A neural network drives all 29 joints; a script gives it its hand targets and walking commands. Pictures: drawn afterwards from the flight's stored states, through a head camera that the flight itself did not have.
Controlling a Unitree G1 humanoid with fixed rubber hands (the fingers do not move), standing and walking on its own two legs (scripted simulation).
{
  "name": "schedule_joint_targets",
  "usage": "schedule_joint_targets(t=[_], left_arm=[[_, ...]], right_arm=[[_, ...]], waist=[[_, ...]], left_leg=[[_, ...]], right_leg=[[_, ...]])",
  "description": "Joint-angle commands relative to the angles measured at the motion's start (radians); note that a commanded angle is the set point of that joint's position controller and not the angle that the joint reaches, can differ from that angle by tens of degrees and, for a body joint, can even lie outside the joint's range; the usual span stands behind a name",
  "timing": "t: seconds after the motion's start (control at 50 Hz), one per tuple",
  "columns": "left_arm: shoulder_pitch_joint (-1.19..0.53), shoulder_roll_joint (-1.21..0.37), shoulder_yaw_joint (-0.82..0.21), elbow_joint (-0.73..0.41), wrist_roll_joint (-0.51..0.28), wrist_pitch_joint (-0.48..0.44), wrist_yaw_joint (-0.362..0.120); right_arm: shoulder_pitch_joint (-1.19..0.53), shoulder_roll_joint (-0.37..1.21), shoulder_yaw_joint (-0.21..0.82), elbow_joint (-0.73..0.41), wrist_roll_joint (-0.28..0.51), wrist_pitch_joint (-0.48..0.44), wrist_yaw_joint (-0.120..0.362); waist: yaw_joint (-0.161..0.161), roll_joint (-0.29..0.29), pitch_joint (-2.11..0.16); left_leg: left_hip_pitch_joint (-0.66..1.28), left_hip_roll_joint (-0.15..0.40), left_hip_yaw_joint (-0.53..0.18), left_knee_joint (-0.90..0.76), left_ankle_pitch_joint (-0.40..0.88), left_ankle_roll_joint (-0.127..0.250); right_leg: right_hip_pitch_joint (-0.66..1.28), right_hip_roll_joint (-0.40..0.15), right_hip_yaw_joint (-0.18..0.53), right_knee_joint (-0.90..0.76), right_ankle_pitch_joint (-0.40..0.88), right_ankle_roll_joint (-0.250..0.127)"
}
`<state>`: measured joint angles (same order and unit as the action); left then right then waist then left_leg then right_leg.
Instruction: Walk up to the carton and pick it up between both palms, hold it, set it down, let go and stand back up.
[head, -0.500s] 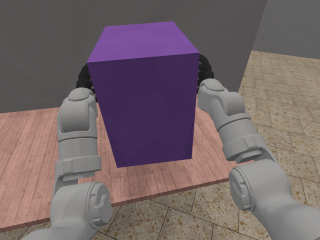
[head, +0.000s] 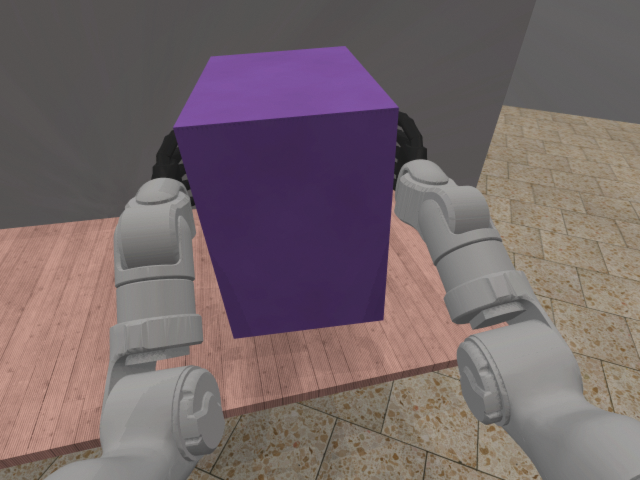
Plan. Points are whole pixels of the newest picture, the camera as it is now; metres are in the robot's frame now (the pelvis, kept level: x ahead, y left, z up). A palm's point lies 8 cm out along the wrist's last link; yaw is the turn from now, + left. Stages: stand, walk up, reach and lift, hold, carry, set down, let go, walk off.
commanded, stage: hold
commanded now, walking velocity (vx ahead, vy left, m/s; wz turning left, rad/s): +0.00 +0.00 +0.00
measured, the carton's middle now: (293, 182) +0.41 +0.00 +0.23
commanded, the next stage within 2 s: none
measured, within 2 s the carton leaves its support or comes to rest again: neither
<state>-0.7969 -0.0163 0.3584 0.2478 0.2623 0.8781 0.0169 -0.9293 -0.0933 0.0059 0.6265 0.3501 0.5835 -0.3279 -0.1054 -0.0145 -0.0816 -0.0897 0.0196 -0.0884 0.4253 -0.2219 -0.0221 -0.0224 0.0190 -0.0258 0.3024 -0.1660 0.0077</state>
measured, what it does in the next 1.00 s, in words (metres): stands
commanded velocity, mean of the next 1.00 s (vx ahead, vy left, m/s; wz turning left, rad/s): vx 0.00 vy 0.00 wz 0.00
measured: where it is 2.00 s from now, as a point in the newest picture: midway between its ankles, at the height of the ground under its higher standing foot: outside the picture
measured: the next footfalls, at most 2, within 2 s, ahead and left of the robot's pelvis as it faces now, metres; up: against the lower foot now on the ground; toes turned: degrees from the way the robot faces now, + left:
none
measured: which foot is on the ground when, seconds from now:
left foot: down 0.00-1.00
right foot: down 0.00-1.00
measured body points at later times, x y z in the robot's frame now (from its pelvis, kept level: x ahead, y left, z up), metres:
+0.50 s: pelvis +0.00 +0.00 +0.00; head -0.08 +0.02 +0.44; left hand +0.38 +0.14 +0.25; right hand +0.38 -0.14 +0.26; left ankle +0.02 +0.13 -0.75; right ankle +0.01 -0.12 -0.75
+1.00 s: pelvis +0.00 +0.00 +0.00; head -0.08 +0.02 +0.44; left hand +0.38 +0.14 +0.25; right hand +0.38 -0.14 +0.26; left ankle +0.02 +0.13 -0.75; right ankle +0.01 -0.12 -0.75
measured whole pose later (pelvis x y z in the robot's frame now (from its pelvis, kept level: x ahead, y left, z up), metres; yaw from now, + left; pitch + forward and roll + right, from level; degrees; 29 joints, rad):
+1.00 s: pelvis +0.00 +0.00 +0.00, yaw +0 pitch -6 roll -2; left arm -0.81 -0.01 0.36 0.28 0.26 0.87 0.02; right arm -0.93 -0.10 0.01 0.64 0.35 0.58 -0.33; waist -0.11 -0.01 -0.09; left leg -0.10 0.02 -0.09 0.42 -0.21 -0.02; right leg -0.03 0.02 -0.02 0.31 -0.16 0.01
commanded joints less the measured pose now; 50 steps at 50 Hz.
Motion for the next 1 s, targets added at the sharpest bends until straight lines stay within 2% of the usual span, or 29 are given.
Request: schedule_joint_targets(t=[0.0,0.06,0.1,0.2,0.26,0.48,0.58,0.66,0.8,0.88,0.9,0.98], left_arm=[[-0.864,-0.599,-0.512,-0.148,-0.179,-0.104,-0.129],[-0.863,-0.597,-0.502,-0.147,-0.172,-0.105,-0.127],[-0.875,-0.593,-0.514,-0.17,-0.183,-0.111,-0.125],[-0.882,-0.594,-0.5,-0.135,-0.181,-0.114,-0.121],[-0.869,-0.598,-0.498,-0.141,-0.184,-0.115,-0.113],[-0.883,-0.596,-0.489,-0.105,-0.177,-0.109,-0.129],[-0.908,-0.594,-0.485,-0.111,-0.183,-0.12,-0.128],[-0.904,-0.601,-0.498,-0.131,-0.191,-0.121,-0.119],[-0.909,-0.602,-0.503,-0.126,-0.187,-0.119,-0.119],[-0.88,-0.6,-0.483,-0.1,-0.182,-0.114,-0.118],[-0.877,-0.593,-0.476,-0.091,-0.178,-0.113,-0.119],[-0.9,-0.611,-0.513,-0.154,-0.195,-0.116,-0.118]], right_arm=[[-0.8,0.697,0.297,-0.323,0.164,-0.02,0.122],[-0.814,0.705,0.305,-0.343,0.166,-0.022,0.123],[-0.828,0.713,0.317,-0.363,0.173,-0.026,0.122],[-0.833,0.717,0.306,-0.339,0.159,-0.026,0.128],[-0.845,0.723,0.326,-0.368,0.168,-0.032,0.129],[-0.832,0.71,0.286,-0.31,0.147,-0.023,0.125],[-0.857,0.727,0.292,-0.312,0.152,-0.027,0.129],[-0.852,0.731,0.31,-0.346,0.17,-0.029,0.124],[-0.833,0.721,0.291,-0.314,0.158,-0.024,0.13],[-0.846,0.718,0.301,-0.33,0.165,-0.024,0.127],[-0.839,0.717,0.299,-0.315,0.159,-0.022,0.126],[-0.842,0.726,0.319,-0.355,0.178,-0.029,0.123]], waist=[[-0.03,0.09,-0.389],[-0.015,0.076,-0.394],[-0.018,0.072,-0.432],[-0.006,0.062,-0.404],[0.007,0.044,-0.428],[-0.017,0.07,-0.384],[-0.011,0.06,-0.401],[-0.014,0.072,-0.441],[-0.02,0.087,-0.404],[-0.002,0.054,-0.397],[-0.005,0.048,-0.386],[-0.011,0.08,-0.443]], left_leg=[[0.068,-0.071,0.058,-0.061,0.291,-0.05],[0.054,-0.073,0.057,-0.064,0.289,-0.042],[0.064,-0.075,0.056,-0.057,0.294,-0.041],[0.051,-0.071,0.059,-0.074,0.24,-0.031],[0.059,-0.074,0.06,-0.067,0.268,-0.028],[0.036,-0.075,0.063,-0.076,0.22,-0.029],[0.025,-0.074,0.062,-0.077,0.206,-0.027],[0.05,-0.076,0.058,-0.055,0.269,-0.031],[0.033,-0.07,0.058,-0.074,0.227,-0.035],[0.042,-0.074,0.058,-0.076,0.227,-0.028],[0.033,-0.073,0.06,-0.079,0.222,-0.026],[0.068,-0.075,0.059,-0.057,0.287,-0.037]], right_leg=[[0.134,0.07,-0.019,-0.014,0.239,0.05],[0.145,0.068,-0.02,-0.011,0.252,0.053],[0.151,0.068,-0.017,-0.008,0.264,0.053],[0.127,0.066,-0.021,-0.016,0.208,0.053],[0.137,0.067,-0.017,-0.011,0.245,0.058],[0.129,0.064,-0.01,-0.02,0.207,0.057],[0.133,0.064,-0.015,-0.014,0.197,0.054],[0.137,0.066,-0.014,-0.008,0.249,0.058],[0.125,0.069,-0.019,-0.013,0.195,0.049],[0.123,0.066,-0.013,-0.02,0.2,0.053],[0.126,0.066,-0.012,-0.021,0.199,0.055],[0.136,0.071,-0.014,-0.009,0.248,0.055]])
